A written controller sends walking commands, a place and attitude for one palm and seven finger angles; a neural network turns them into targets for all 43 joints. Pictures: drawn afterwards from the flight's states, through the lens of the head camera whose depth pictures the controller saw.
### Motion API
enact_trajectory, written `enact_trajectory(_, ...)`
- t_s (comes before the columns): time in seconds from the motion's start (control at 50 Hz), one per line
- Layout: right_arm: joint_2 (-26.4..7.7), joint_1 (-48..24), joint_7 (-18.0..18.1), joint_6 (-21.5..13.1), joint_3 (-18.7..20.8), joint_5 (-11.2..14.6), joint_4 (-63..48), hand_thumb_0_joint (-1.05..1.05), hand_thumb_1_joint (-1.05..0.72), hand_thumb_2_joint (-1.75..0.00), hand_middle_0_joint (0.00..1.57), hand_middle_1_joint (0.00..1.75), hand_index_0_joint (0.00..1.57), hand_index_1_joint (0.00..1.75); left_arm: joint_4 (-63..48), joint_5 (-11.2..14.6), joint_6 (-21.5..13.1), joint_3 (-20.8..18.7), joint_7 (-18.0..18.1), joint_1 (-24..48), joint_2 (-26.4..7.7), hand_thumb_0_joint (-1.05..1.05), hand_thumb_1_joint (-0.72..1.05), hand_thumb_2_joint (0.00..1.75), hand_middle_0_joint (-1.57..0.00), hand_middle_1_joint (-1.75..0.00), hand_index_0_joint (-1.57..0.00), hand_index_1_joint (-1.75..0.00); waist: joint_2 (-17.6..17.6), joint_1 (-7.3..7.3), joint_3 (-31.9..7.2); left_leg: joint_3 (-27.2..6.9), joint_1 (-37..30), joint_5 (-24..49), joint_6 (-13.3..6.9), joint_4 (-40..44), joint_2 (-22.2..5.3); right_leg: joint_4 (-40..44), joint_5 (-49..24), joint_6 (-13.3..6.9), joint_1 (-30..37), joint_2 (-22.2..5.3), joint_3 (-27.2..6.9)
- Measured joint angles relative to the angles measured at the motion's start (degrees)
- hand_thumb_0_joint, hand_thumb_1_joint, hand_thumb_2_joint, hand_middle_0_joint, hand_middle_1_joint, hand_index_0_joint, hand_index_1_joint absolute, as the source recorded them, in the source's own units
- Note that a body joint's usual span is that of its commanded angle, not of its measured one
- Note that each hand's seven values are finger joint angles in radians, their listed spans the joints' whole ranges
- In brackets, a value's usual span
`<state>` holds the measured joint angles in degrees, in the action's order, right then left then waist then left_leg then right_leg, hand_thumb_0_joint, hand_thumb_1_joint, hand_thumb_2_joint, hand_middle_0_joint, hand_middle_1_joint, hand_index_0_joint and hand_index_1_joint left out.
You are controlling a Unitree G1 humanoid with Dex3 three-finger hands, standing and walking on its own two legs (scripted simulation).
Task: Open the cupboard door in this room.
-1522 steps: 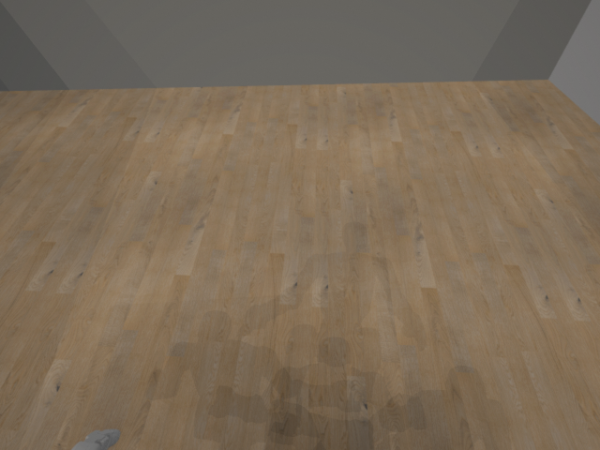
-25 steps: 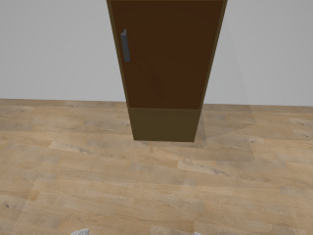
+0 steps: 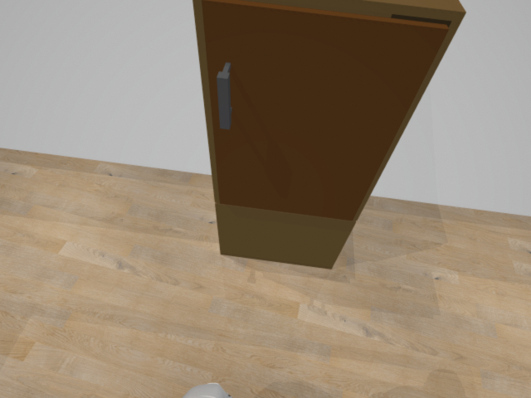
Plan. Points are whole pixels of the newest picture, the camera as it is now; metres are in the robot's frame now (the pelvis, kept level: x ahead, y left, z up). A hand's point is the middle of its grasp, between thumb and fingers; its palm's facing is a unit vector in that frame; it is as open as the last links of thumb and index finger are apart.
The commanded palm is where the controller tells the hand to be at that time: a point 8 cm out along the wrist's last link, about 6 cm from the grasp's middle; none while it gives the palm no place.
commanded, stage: take the last steps up to it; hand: left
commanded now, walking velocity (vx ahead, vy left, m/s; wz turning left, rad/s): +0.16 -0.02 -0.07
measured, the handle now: (226, 96) +0.65 +0.16 +0.06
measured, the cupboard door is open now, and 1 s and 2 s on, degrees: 0 0 0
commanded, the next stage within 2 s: come to a stop and stand still in 0.02 s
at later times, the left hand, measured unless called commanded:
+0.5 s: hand (179, 356) +0.19 +0.17 -0.15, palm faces -0.01 -0.96 -0.27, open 7.3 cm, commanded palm none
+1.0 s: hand out of the picture +0.05 +0.22 -0.16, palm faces +0.07 -0.98 -0.17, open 7.4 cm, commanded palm none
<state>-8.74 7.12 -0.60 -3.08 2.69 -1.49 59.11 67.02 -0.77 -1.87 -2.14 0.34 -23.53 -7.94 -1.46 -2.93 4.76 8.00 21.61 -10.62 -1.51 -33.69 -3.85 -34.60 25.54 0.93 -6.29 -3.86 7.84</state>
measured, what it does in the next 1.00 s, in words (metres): steps on the spot: right foot, then left foot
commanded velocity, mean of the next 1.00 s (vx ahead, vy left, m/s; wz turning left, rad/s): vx -0.05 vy -0.02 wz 0.00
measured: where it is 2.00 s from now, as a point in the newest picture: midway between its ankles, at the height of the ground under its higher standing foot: outside the picture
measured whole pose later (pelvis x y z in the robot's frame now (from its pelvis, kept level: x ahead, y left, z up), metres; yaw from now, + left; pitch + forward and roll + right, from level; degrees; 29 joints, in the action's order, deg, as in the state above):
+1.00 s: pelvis +0.06 +0.02 +0.02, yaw +1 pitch +0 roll -1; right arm -7.6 15.3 2.2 -0.2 1.3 -1.2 61.7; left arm 62.7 -1.1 2.2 -2.6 0.0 -16.4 -12.9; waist -2.9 -1.6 0.1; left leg 1.0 7.4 -13.3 -1.1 -20.3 -0.5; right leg -45.4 19.1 2.0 -20.8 -1.6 0.7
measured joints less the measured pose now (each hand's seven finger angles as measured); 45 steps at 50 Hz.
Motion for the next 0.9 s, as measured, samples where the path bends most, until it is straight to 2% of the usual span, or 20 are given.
enact_trajectory(0.06,0.9,0.1,0.7,-0.6,-0.4,0.1,-0.3,0.01,-0.91,-0.90,0.20,0.30,0.20,0.30,0.2,0.0,1.1,0.1,0.0,1.7,-0.1,0.00,0.91,0.90,-0.20,-0.30,-0.20,-0.30,-0.6,0.33,0.1,1.6,-2.3,-4.3,-1.6,-0.9,0.5,-21.0,3.5,-1.4,-9.1,0.3,-3.3)
enact_trajectory(0.12,1.0,1.5,2.2,-1.3,0.6,0.7,-0.3,-0.01,-0.94,-0.90,0.21,0.30,0.21,0.30,-1.1,-0.3,1.1,-0.2,-0.3,4.8,-0.5,0.01,0.91,0.90,-0.20,-0.30,-0.20,-0.30,-0.6,1.30,-0.5,2.4,-6.2,-3.5,-1.5,4.1,1.4,-28.0,-0.4,-1.3,-16.1,-0.5,-3.7)
enact_trajectory(0.16,0.3,2.9,2.4,-1.4,0.5,0.5,0.3,-0.02,-0.95,-0.90,0.21,0.30,0.21,0.30,-2.6,-0.4,1.1,-0.4,-0.2,7.0,-0.9,0.01,0.91,0.90,-0.20,-0.30,-0.20,-0.30,-0.7,1.74,-1.1,2.7,-8.4,-2.8,-1.8,7.2,2.0,-26.8,-3.2,-0.7,-19.1,-1.1,-3.8)
enact_trajectory(0.22,0.3,5.0,2.7,-0.7,-0.2,0.4,1.9,-0.02,-0.95,-0.90,0.21,0.30,0.21,0.30,-4.6,-0.5,1.4,-0.6,0.7,10.7,-2.0,0.01,0.92,0.90,-0.20,-0.30,-0.20,-0.30,-0.9,2.30,-1.6,2.2,-11.0,-2.5,-1.5,10.0,2.5,-19.6,-7.2,0.3,-20.3,-1.4,-4.3)
enact_trajectory(0.28,1.0,6.5,2.9,0.7,-0.5,0.4,3.6,-0.01,-0.93,-0.90,0.20,0.30,0.21,0.30,-6.3,-0.3,2.1,-0.7,1.0,13.5,-3.5,0.01,0.93,0.90,-0.20,-0.30,-0.20,-0.30,-1.0,2.89,-1.2,1.6,-12.7,-3.6,-0.7,9.9,2.5,-11.7,-8.7,0.6,-18.7,-1.0,-4.4)
enact_trajectory(0.34,1.6,7.2,2.9,2.2,-0.2,0.3,4.5,0.00,-0.92,-0.90,0.20,0.30,0.21,0.30,-7.9,-0.3,2.8,-0.6,1.0,15.4,-4.3,0.01,0.93,0.90,-0.20,-0.30,-0.20,-0.30,-0.5,3.55,-0.3,1.4,-13.5,-5.6,0.2,7.9,2.0,-5.8,-8.6,0.2,-16.2,-0.4,-3.9)
enact_trajectory(0.38,1.8,7.5,2.8,3.2,0.3,0.3,4.7,0.00,-0.92,-0.90,0.20,0.30,0.21,0.30,-8.9,-0.3,2.9,-0.6,1.0,16.0,-4.5,0.01,0.92,0.90,-0.20,-0.30,-0.20,-0.30,0.0,3.72,0.3,1.4,-13.3,-7.4,1.0,5.5,1.6,-1.4,-11.6,-0.2,-13.9,-0.1,-3.3)
enact_trajectory(0.4,1.9,7.7,2.7,3.6,0.5,0.4,4.6,0.00,-0.91,-0.90,0.21,0.30,0.21,0.30,-9.4,-0.4,2.8,-0.6,0.9,16.0,-4.7,0.00,0.92,0.90,-0.20,-0.30,-0.20,-0.30,0.1,3.74,0.5,1.5,-12.8,-8.6,1.5,3.7,1.6,1.0,-15.2,-0.6,-12.6,-0.2,-3.1)
enact_trajectory(0.42,1.6,7.5,2.5,4.0,0.8,0.5,4.5,0.00,-0.91,-0.90,0.21,0.30,0.21,0.30,-9.7,-0.5,2.5,-0.5,1.0,16.2,-4.5,0.00,0.92,0.90,-0.20,-0.30,-0.20,-0.30,0.8,3.81,0.8,1.3,-11.6,-9.8,1.9,1.1,1.0,1.1,-14.3,-1.3,-12.4,0.2,-2.8)
enact_trajectory(0.44,1.2,7.0,2.4,4.4,1.1,0.8,4.3,0.00,-0.91,-0.90,0.21,0.30,0.21,0.30,-9.8,-0.5,2.4,-0.4,1.1,16.6,-4.1,0.00,0.92,0.90,-0.20,-0.30,-0.20,-0.30,1.8,4.17,1.5,0.0,-9.8,-12.8,2.3,-3.0,0.7,0.1,-12.8,-1.9,-12.8,0.5,-2.3)
enact_trajectory(0.48,0.3,5.9,2.4,5.5,1.5,1.2,3.6,0.01,-0.91,-0.90,0.21,0.30,0.21,0.30,-10.1,-0.3,2.1,-0.1,1.1,17.2,-3.2,0.00,0.91,0.90,-0.20,-0.30,-0.20,-0.30,2.7,4.49,2.5,-3.6,-5.2,-19.8,2.6,-14.0,2.2,-0.5,-11.3,-2.7,-13.3,0.4,-1.8)
enact_trajectory(0.5,-0.2,5.4,2.4,5.9,1.6,1.3,3.3,0.01,-0.91,-0.90,0.21,0.30,0.21,0.30,-10.2,-0.3,2.2,0.0,1.3,17.5,-2.7,0.00,0.91,0.90,-0.20,-0.30,-0.20,-0.30,2.9,4.40,3.0,-5.0,-3.1,-21.0,2.7,-19.5,3.0,-0.1,-11.4,-2.9,-13.3,0.2,-1.8)
enact_trajectory(0.54,-1.3,4.3,2.3,6.3,1.7,1.2,2.7,0.01,-0.91,-0.90,0.20,0.30,0.20,0.30,-10.6,-0.2,2.5,0.3,1.5,17.8,-1.7,0.00,0.91,0.90,-0.20,-0.30,-0.20,-0.30,3.2,3.93,3.6,-6.7,0.2,-20.3,3.2,-27.7,4.0,1.2,-12.6,-2.7,-13.2,0.0,-1.8)
enact_trajectory(0.58,-2.3,3.3,2.1,6.6,1.8,1.0,2.0,0.01,-0.91,-0.90,0.20,0.30,0.20,0.30,-10.9,-0.2,2.7,0.4,1.6,17.5,-1.0,0.00,0.91,0.90,-0.20,-0.30,-0.20,-0.30,3.3,3.52,3.6,-7.6,2.0,-18.3,3.9,-30.9,4.1,2.5,-13.8,-2.7,-13.3,-0.2,-1.8)
enact_trajectory(0.62,-3.0,2.6,1.8,6.7,1.7,0.9,1.4,0.01,-0.91,-0.90,0.20,0.30,0.20,0.30,-11.0,-0.4,2.8,0.4,1.6,17.0,-0.6,0.00,0.90,0.90,-0.20,-0.30,-0.20,-0.30,3.0,3.07,3.2,-8.0,2.1,-17.0,4.4,-29.6,3.7,3.7,-14.8,-2.5,-13.4,-0.5,-1.9)
enact_trajectory(0.68,-3.6,1.8,1.5,6.4,1.5,0.9,0.6,0.01,-0.91,-0.90,0.20,0.30,0.20,0.30,-11.0,-0.7,2.9,0.1,1.4,16.0,-0.8,0.00,0.91,0.90,-0.20,-0.30,-0.20,-0.30,2.1,2.09,2.2,-8.0,0.0,-16.6,4.6,-22.8,2.9,5.0,-16.3,-2.1,-13.7,-0.9,-2.1)
enact_trajectory(0.74,-3.7,1.5,1.2,5.5,1.0,1.0,-0.1,0.01,-0.91,-0.90,0.20,0.30,0.20,0.30,-10.5,-1.0,3.1,-0.1,1.1,14.6,-1.8,0.00,0.91,0.90,-0.20,-0.30,-0.20,-0.30,1.2,1.27,0.9,-7.5,-3.7,-15.8,4.0,-13.1,2.3,6.0,-17.5,-1.5,-14.0,-0.9,-2.2)
enact_trajectory(0.8,-3.5,2.3,1.3,4.0,0.4,1.0,-0.5,0.01,-0.91,-0.90,0.20,0.30,0.20,0.30,-9.2,-0.6,3.6,-0.3,0.9,12.7,-2.9,0.00,0.91,0.90,-0.20,-0.30,-0.20,-0.30,0.8,1.02,-1.1,-6.8,-9.6,-10.6,3.1,1.0,1.9,5.1,-17.8,-0.6,-15.0,-0.3,-2.0)
enact_trajectory(0.86,-1.4,4.0,1.4,3.5,-0.3,0.3,0.1,0.01,-0.91,-0.90,0.20,0.30,0.20,0.30,-7.1,-0.2,4.7,-0.6,0.7,11.2,-4.4,0.00,0.91,0.90,-0.20,-0.30,-0.20,-0.30,-1.3,1.35,-2.4,-6.6,-10.8,-8.0,1.6,3.1,2.7,1.6,-9.5,0.1,-15.2,0.3,-4.3)
enact_trajectory(0.9,-0.2,5.8,1.7,3.4,-0.9,0.2,0.7,0.01,-0.91,-0.90,0.20,0.30,0.20,0.30,-5.9,-0.3,5.1,-0.6,0.3,10.0,-4.9,0.00,0.91,0.90,-0.20,-0.30,-0.20,-0.30,-1.4,1.67,-3.7,-7.2,-12.0,-6.6,1.0,6.2,2.8,-3.2,-7.0,0.1,-15.3,1.5,-5.8)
